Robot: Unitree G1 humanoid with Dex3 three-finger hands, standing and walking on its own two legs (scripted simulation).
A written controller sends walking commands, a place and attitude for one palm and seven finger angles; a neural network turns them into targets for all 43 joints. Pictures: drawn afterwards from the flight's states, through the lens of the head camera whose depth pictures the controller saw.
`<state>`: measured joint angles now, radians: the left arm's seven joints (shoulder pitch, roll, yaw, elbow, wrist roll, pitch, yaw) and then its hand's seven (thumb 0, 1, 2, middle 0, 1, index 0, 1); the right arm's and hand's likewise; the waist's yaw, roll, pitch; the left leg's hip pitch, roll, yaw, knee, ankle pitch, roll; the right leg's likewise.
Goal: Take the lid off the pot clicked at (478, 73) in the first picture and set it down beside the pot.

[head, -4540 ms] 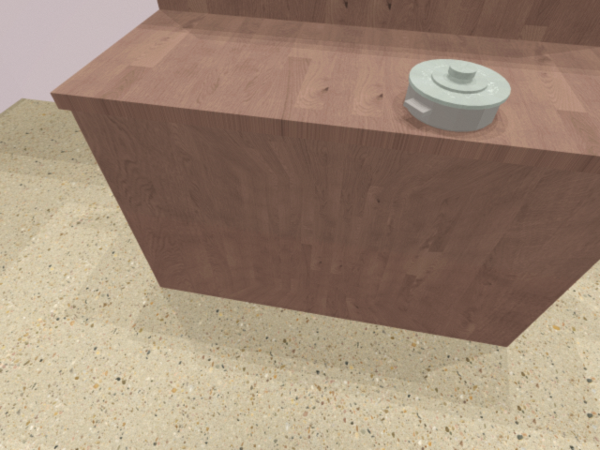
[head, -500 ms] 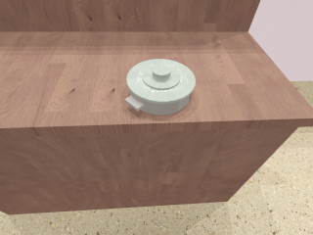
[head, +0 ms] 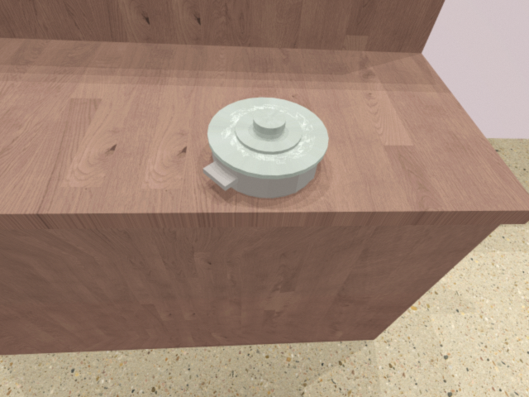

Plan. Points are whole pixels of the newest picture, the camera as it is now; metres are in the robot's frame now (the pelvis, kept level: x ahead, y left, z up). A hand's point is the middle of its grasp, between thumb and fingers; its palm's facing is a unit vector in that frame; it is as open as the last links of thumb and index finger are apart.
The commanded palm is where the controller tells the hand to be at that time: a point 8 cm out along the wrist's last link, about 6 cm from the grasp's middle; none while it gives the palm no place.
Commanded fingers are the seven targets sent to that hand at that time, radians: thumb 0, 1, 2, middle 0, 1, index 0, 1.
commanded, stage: shuffle to correct the standing spot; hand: left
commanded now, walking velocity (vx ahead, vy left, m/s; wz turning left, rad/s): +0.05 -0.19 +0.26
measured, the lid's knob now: (269, 121) +0.49 +0.03 +0.16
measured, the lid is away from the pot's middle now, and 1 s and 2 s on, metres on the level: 0.00 0.00 0.00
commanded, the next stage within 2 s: come to a stop and stand still in 0.68 s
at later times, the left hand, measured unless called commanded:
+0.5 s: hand out of the picture +0.00 +0.11 -0.21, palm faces +0.10 -0.99 -0.12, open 7.4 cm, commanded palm none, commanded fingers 0.00 0.90 0.90 -0.20 -0.30 -0.20 -0.30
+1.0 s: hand out of the picture +0.10 +0.02 -0.17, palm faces +0.09 -0.97 -0.20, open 7.4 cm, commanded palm none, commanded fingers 0.00 0.90 0.90 -0.20 -0.30 -0.20 -0.30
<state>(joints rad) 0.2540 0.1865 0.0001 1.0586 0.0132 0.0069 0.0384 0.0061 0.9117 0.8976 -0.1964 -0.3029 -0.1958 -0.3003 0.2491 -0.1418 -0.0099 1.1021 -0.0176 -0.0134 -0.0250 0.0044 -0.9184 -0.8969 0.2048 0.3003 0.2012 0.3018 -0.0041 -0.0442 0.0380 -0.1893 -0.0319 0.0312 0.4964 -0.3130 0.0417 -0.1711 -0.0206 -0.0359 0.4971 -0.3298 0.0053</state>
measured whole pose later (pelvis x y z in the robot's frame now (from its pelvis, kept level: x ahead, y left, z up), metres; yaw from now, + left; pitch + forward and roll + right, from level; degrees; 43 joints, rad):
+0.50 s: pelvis +0.03 -0.05 -0.01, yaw +4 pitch +0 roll -1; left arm 0.33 0.17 0.04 1.01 0.02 0.06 0.03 0.01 0.91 0.90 -0.20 -0.30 -0.20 -0.30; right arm 0.20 -0.12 -0.04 0.99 -0.03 -0.02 -0.04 0.00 -0.91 -0.90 0.20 0.30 0.20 0.30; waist -0.01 -0.10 0.08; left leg -0.32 0.02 0.09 0.68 -0.36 0.05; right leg -0.34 0.06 -0.04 1.02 -0.54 -0.03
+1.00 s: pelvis +0.04 -0.17 +0.00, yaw +5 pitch +0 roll +0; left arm 0.20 0.17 0.03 0.90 0.03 0.01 0.02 0.01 0.91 0.90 -0.20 -0.30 -0.20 -0.30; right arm 0.21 -0.24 -0.08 0.98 -0.01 0.04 -0.01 0.00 -0.91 -0.90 0.20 0.30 0.20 0.30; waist -0.01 0.00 0.10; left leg -0.41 0.00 0.02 0.88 -0.49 -0.04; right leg -0.27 -0.01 0.01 0.54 -0.26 0.00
